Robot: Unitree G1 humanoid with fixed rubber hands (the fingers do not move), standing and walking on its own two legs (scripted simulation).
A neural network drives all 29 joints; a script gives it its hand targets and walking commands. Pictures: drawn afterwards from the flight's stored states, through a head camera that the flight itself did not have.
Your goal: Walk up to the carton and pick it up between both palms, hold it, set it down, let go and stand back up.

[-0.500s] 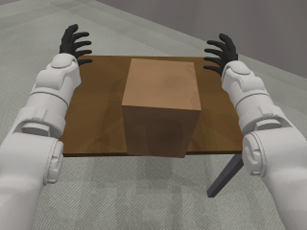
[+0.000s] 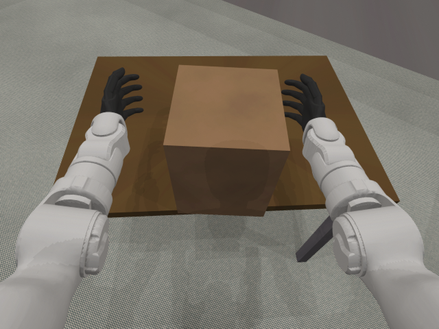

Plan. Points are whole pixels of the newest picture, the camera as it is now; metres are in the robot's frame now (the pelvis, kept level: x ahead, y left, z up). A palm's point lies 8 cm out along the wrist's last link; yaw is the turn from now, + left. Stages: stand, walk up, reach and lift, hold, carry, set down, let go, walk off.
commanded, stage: reach and lift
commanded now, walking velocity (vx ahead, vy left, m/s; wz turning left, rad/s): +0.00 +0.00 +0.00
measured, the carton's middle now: (224, 146) +0.50 -0.02 +0.01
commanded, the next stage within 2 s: none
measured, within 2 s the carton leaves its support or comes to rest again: neither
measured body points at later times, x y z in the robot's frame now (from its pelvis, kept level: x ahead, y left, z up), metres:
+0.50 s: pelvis +0.01 +0.01 -0.01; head +0.14 +0.01 +0.42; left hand +0.50 +0.18 +0.04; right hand +0.49 -0.19 +0.05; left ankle +0.05 +0.11 -0.74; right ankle +0.01 -0.12 -0.74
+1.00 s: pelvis +0.03 +0.01 +0.00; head +0.15 +0.00 +0.44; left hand +0.51 +0.12 +0.05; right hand +0.49 -0.17 +0.05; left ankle +0.05 +0.11 -0.74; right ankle +0.01 -0.12 -0.74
